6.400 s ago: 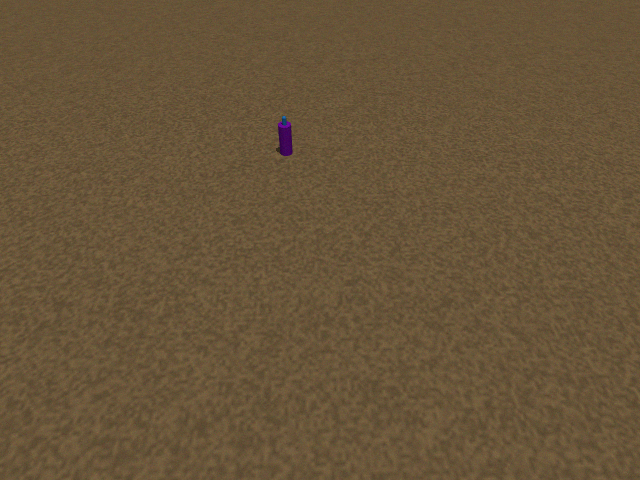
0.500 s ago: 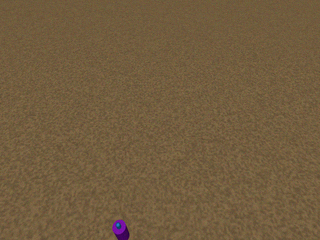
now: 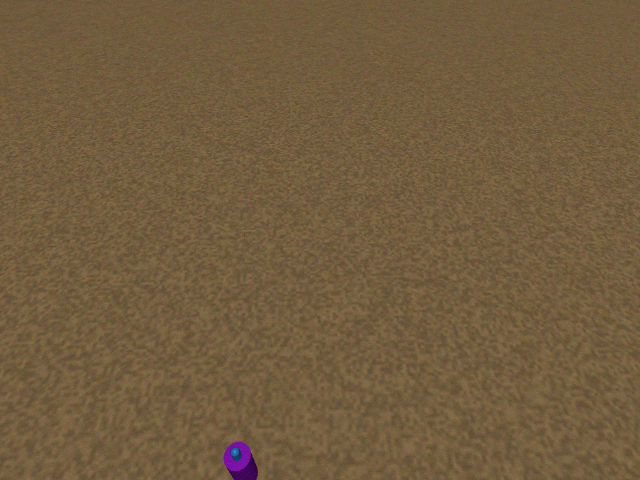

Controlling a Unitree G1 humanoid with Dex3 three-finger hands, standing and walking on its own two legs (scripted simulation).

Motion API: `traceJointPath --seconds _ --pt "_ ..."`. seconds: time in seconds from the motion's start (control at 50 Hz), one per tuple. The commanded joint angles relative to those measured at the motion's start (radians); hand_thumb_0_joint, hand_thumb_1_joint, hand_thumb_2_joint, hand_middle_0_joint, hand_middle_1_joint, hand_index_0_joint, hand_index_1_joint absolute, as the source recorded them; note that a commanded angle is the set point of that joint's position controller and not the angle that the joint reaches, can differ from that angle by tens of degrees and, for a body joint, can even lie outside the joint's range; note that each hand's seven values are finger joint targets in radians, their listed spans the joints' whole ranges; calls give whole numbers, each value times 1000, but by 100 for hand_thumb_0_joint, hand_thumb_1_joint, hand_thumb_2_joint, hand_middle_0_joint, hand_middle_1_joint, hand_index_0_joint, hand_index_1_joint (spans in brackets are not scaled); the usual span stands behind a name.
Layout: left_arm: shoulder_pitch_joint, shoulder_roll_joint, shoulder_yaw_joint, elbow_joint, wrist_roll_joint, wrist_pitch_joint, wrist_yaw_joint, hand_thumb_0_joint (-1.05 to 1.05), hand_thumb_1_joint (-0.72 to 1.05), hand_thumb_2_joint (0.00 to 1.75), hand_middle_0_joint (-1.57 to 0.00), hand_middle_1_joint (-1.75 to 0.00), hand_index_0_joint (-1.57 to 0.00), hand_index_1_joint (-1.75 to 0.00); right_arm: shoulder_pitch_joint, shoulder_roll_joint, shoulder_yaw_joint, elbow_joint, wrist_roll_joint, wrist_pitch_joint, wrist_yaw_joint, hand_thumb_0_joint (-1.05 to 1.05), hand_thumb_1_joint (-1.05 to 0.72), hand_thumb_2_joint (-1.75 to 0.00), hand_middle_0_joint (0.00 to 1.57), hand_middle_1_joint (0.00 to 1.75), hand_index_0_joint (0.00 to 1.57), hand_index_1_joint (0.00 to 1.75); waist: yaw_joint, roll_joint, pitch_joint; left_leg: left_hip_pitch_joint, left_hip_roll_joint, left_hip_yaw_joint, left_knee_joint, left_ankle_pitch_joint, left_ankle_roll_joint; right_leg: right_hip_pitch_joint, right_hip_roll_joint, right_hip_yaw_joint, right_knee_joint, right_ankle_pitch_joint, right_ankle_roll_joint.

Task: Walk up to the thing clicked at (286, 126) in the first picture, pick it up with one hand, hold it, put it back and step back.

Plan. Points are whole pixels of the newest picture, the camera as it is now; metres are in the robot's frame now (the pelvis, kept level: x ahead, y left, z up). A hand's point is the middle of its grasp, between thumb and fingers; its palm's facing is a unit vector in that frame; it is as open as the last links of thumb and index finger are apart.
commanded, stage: stand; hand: left
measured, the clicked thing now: (240, 463) +0.34 +0.22 -0.67
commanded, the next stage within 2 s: none
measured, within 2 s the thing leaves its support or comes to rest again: neither
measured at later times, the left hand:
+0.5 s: hand out of the picture +0.07 +0.25 -0.15, palm faces -0.01 -0.94 -0.35, open 7.4 cm
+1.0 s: hand out of the picture +0.08 +0.25 -0.15, palm faces -0.01 -0.94 -0.35, open 7.4 cm
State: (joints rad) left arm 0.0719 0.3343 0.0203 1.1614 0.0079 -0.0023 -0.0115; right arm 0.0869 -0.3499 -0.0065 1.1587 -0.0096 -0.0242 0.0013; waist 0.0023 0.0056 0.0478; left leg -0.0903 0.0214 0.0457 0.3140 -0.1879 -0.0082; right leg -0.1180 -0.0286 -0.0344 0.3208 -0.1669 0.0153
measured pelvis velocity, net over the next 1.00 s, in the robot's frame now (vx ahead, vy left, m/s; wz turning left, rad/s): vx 0.00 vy -0.01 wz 0.00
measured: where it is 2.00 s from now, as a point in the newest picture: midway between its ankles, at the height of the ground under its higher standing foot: outside the picture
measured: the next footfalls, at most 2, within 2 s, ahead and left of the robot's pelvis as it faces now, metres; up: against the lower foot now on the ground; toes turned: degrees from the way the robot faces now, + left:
none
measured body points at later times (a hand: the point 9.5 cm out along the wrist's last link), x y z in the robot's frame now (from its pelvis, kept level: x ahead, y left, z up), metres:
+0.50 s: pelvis +0.00 +0.00 +0.00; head +0.01 -0.01 +0.45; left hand +0.07 +0.30 -0.13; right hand +0.08 -0.30 -0.13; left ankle -0.01 +0.12 -0.75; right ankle +0.01 -0.13 -0.75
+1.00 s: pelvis +0.00 -0.01 +0.00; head +0.01 -0.01 +0.45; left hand +0.08 +0.29 -0.13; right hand +0.08 -0.31 -0.13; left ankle -0.01 +0.12 -0.75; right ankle +0.01 -0.13 -0.75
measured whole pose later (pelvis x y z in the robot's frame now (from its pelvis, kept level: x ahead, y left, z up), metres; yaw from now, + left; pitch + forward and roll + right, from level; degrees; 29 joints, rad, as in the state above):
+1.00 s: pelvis +0.00 -0.01 +0.00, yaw +0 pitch -2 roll +0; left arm 0.10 0.35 0.00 1.13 0.01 -0.01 0.00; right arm 0.11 -0.35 0.00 1.15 -0.01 -0.01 0.01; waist 0.00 0.01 0.04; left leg -0.07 0.03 0.04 0.30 -0.18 -0.02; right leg -0.10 -0.02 -0.04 0.32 -0.17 0.01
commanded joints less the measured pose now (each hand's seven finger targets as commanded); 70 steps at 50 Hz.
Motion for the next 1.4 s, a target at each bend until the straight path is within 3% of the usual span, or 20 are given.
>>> traceJointPath --seconds 0.0,0.2,0.36,0.84,1.1,1.24,1.38 --pt "-47 216 26 -70 -1 -24 17 0 90 90 -20 -30 -20 -30 -61 -211 -34 -68 -1 -10 -12 0 -90 -90 20 30 20 30 -2 -2 -91 10 126 -102 -52 184 15 26 -113 94 -47 166 -23" --pt "-29 224 21 -74 2 -26 20 0 90 90 -20 -30 -20 -30 -55 -209 -32 -70 -1 -8 -10 0 -90 -90 20 30 20 30 -2 -8 -95 24 126 -98 -60 193 16 36 -118 93 -48 186 -26" --pt "-23 227 16 -77 0 -27 20 0 90 90 -20 -30 -20 -30 -51 -213 -32 -70 0 -5 -7 0 -90 -90 20 30 20 30 -4 -18 -68 22 124 -107 -70 121 16 1 -113 96 -68 97 -25" --pt "-8 232 14 -87 3 -30 22 0 90 90 -20 -30 -20 -30 -25 -212 -29 -72 -2 -3 -7 0 -90 -90 20 30 20 30 -4 -9 -76 8 124 -101 -58 152 18 24 -117 98 -61 161 -28" --pt "-2 229 14 -86 1 -28 19 0 90 90 -20 -30 -20 -30 -25 -216 -28 -74 -1 -4 -8 0 -90 -90 20 30 20 30 3 -10 -62 3 125 -106 -69 111 15 15 -112 96 -62 110 -27" --pt "-13 233 16 -92 1 -29 21 0 90 90 -20 -30 -20 -30 -15 -211 -30 -77 -4 -5 -8 0 -90 -90 20 30 20 30 -4 -11 -76 2 124 -98 -61 150 16 33 -118 99 -55 162 -33" --pt "-3 233 14 -90 0 -30 22 0 90 90 -20 -30 -20 -30 -18 -213 -32 -75 -1 -3 -7 0 -90 -90 20 30 20 30 -3 -19 -66 20 126 -103 -63 142 14 10 -112 97 -62 142 -32"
